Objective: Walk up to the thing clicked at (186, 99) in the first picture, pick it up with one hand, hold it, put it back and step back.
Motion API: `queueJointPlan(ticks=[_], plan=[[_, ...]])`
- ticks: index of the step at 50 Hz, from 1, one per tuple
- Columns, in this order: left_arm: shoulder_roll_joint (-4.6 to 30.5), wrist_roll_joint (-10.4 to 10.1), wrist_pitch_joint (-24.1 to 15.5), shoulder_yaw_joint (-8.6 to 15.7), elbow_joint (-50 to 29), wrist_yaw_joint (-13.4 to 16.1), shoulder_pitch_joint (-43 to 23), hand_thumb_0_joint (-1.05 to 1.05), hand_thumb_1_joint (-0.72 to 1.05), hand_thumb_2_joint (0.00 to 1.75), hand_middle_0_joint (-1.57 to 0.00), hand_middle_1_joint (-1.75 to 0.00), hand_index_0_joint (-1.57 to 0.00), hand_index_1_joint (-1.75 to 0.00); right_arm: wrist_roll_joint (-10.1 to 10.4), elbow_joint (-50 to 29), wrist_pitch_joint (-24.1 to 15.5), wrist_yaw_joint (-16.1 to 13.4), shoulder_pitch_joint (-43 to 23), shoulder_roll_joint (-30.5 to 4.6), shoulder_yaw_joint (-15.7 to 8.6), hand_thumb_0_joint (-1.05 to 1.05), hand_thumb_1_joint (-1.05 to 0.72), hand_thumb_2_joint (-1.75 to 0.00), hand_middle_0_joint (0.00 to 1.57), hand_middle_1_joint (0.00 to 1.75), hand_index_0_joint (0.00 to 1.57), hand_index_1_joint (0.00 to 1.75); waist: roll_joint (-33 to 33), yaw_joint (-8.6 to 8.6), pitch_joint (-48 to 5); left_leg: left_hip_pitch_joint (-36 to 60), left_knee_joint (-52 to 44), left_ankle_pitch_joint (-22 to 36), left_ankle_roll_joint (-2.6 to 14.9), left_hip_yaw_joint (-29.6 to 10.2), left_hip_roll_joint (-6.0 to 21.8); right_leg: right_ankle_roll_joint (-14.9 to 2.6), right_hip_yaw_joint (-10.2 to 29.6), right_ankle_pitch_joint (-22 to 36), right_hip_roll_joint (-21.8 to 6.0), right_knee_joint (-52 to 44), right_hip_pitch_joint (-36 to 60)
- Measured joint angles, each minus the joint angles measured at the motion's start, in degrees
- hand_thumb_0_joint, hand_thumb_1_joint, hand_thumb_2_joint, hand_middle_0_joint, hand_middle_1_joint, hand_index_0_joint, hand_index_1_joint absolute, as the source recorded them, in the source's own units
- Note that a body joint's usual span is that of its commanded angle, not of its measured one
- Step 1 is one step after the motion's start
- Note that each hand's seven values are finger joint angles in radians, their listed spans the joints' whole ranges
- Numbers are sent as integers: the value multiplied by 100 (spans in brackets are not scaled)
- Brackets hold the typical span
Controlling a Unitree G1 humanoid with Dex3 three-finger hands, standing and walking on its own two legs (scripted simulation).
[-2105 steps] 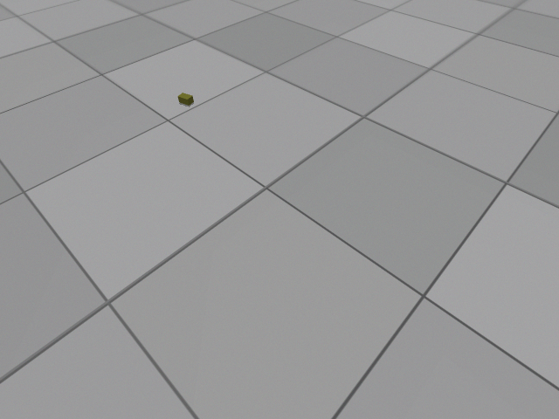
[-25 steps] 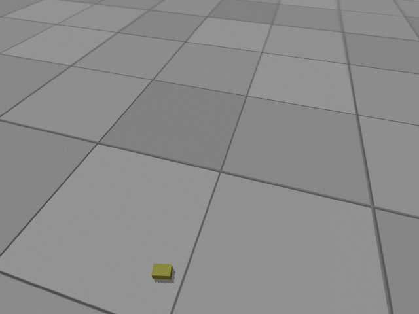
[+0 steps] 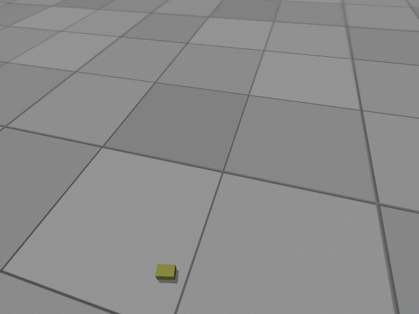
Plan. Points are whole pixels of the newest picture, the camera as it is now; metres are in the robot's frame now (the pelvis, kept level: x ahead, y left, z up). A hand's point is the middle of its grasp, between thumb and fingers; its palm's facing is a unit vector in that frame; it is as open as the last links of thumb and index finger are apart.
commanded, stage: stand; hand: left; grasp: from above
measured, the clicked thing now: (166, 272) +0.47 +0.25 -0.76
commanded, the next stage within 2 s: step back in 1.46 s
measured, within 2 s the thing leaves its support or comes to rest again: neither
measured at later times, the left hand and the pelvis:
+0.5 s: hand out of the picture +0.09 +0.23 -0.15, palm faces +0.01 -0.94 -0.34, open 7.4 cm; pelvis +0.02 -0.01 +0.00, yaw +0 degrees
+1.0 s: hand out of the picture +0.10 +0.23 -0.15, palm faces +0.00 -0.94 -0.34, open 7.4 cm; pelvis +0.02 -0.01 +0.00, yaw -1 degrees
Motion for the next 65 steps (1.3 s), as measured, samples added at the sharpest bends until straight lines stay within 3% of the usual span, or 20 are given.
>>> queueJointPlan(ticks=[28,65], plan=[[57,-57,-41,18,44,-71,-552,1,90,90,-20,-31,-21,-30,33,128,-42,-15,-200,-109,133,0,-91,-90,20,30,20,30,-22,-74,2,169,-300,4,-124,9,164,-113,-8,-1,159,-256,129],[203,-49,-50,-48,7,-133,-449,1,90,90,-20,-30,-21,-30,34,166,-37,73,-214,-153,123,0,-91,-90,20,30,20,30,-80,-78,-85,189,-405,133,-151,61,195,-148,44,108,191,-284,89]])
